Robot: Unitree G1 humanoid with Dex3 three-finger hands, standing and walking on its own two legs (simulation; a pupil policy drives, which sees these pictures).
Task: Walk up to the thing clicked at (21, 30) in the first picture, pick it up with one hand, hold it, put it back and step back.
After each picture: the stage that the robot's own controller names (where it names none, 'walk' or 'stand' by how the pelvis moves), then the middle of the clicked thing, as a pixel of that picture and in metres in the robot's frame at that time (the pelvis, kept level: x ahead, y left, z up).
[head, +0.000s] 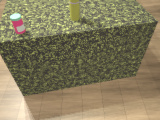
stand; (18, 24) +0.92 +0.44 -0.07
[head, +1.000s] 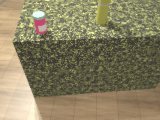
walk; (40, 22) +0.84 +0.24 -0.05
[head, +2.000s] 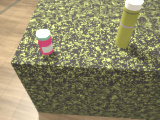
stand; (45, 42) +0.62 +0.23 -0.05
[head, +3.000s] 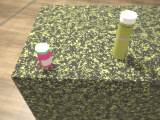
stand; (44, 55) +0.59 +0.22 -0.07
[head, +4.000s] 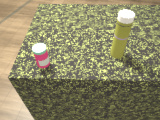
stand; (41, 56) +0.59 +0.23 -0.07
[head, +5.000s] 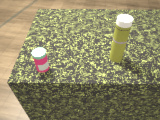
stand; (41, 60) +0.57 +0.23 -0.07
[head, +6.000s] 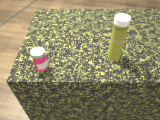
stand; (39, 59) +0.58 +0.24 -0.07
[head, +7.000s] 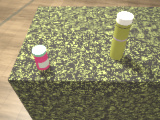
stand; (41, 58) +0.58 +0.23 -0.07
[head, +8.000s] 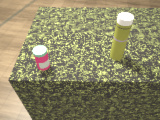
stand; (41, 58) +0.58 +0.23 -0.07
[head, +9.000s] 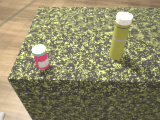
rise first; (41, 57) +0.59 +0.24 -0.07
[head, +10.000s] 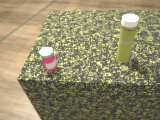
go down; (48, 59) +0.59 +0.25 -0.07
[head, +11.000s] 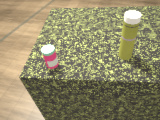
go down; (50, 57) +0.59 +0.24 -0.07
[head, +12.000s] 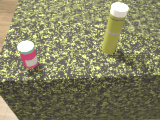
go down; (28, 55) +0.56 +0.23 -0.04
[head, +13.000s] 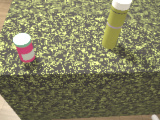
close in; (24, 48) +0.56 +0.23 -0.03
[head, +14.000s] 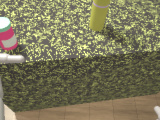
close; (5, 34) +0.59 +0.26 +0.00
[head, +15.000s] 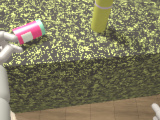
close; (29, 32) +0.62 +0.18 -0.03
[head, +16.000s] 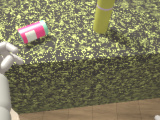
lift; (33, 31) +0.63 +0.18 -0.02
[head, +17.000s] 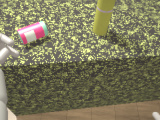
lift; (32, 32) +0.63 +0.17 -0.02
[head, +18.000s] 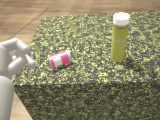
lift; (60, 58) +0.64 +0.17 -0.06
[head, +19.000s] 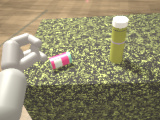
hold; (60, 60) +0.65 +0.16 -0.08
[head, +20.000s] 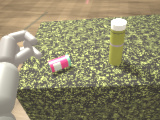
crouch; (59, 63) +0.64 +0.16 -0.08
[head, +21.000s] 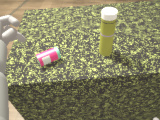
lower; (48, 56) +0.64 +0.17 -0.09
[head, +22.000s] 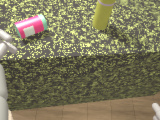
lower; (31, 26) +0.63 +0.17 -0.01
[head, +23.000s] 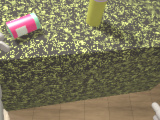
lower; (23, 25) +0.63 +0.17 -0.01
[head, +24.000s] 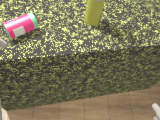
lower; (20, 25) +0.63 +0.18 -0.01
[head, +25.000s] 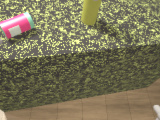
lower; (16, 25) +0.63 +0.18 -0.01
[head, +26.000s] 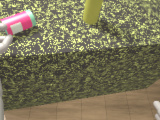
open; (18, 22) +0.64 +0.18 -0.01
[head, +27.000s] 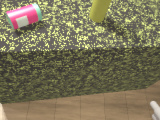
sink last; (24, 16) +0.64 +0.17 -0.01
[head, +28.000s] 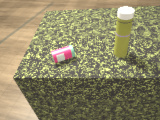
sink last; (62, 53) +0.64 +0.17 -0.05
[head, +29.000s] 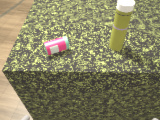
stand; (56, 45) +0.64 +0.16 -0.05
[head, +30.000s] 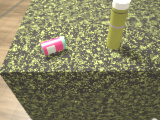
stand; (53, 45) +0.64 +0.17 -0.04
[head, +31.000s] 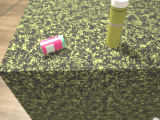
stand; (52, 44) +0.64 +0.18 -0.03
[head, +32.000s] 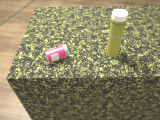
stand; (56, 53) +0.64 +0.16 -0.09
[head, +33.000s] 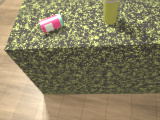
walk; (51, 23) +0.73 +0.21 -0.08
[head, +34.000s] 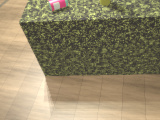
walk; (58, 3) +1.00 +0.19 -0.08
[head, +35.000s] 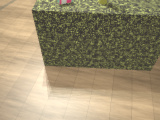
stand; out of the picture +1.25 +0.14 -0.08
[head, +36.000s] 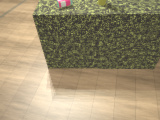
stand; (64, 2) +1.25 +0.17 -0.10
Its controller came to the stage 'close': yes
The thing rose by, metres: 0.01
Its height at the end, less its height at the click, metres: -0.02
